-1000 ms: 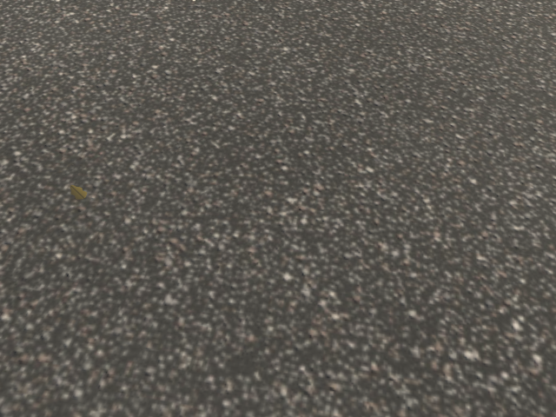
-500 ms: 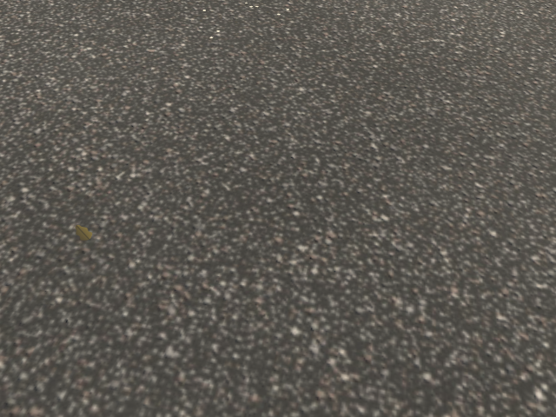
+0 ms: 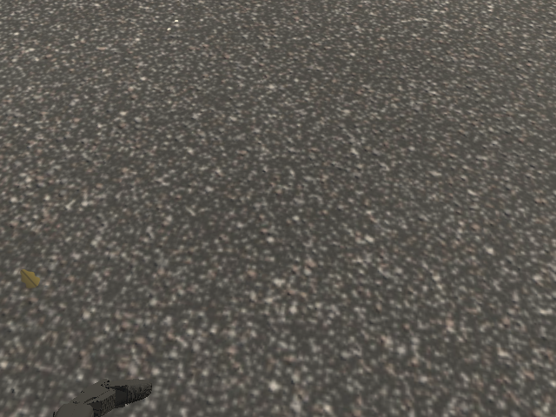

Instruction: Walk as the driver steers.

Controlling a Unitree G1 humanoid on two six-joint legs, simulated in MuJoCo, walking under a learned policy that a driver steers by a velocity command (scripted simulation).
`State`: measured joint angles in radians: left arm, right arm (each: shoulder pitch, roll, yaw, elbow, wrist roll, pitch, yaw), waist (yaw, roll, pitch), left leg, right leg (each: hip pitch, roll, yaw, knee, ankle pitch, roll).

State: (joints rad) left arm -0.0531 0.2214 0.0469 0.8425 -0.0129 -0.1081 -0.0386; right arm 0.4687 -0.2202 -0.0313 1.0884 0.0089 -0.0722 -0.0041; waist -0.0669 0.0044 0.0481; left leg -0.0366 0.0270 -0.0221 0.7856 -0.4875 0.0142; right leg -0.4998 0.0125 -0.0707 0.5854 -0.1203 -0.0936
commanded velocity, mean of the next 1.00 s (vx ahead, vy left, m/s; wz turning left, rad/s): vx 0.49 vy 0.00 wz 0.00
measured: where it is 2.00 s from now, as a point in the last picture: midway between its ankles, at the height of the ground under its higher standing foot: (263, 230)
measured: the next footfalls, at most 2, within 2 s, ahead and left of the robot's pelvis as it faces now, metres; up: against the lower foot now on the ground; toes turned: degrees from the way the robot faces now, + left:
left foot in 0.52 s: +0.45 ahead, +0.15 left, +0.00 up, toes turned +2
right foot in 1.08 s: +0.77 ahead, -0.09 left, +0.00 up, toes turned -3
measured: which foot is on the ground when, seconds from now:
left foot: up 0.00-0.50, down 0.52-1.00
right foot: down 0.00-0.52, up 0.54-1.00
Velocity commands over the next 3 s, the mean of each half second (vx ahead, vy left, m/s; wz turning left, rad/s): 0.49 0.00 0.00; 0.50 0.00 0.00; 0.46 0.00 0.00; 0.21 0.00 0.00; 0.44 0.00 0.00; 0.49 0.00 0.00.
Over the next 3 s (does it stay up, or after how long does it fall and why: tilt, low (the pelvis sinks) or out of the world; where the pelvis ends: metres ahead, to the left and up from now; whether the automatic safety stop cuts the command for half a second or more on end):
stays up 1.42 0.02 0.01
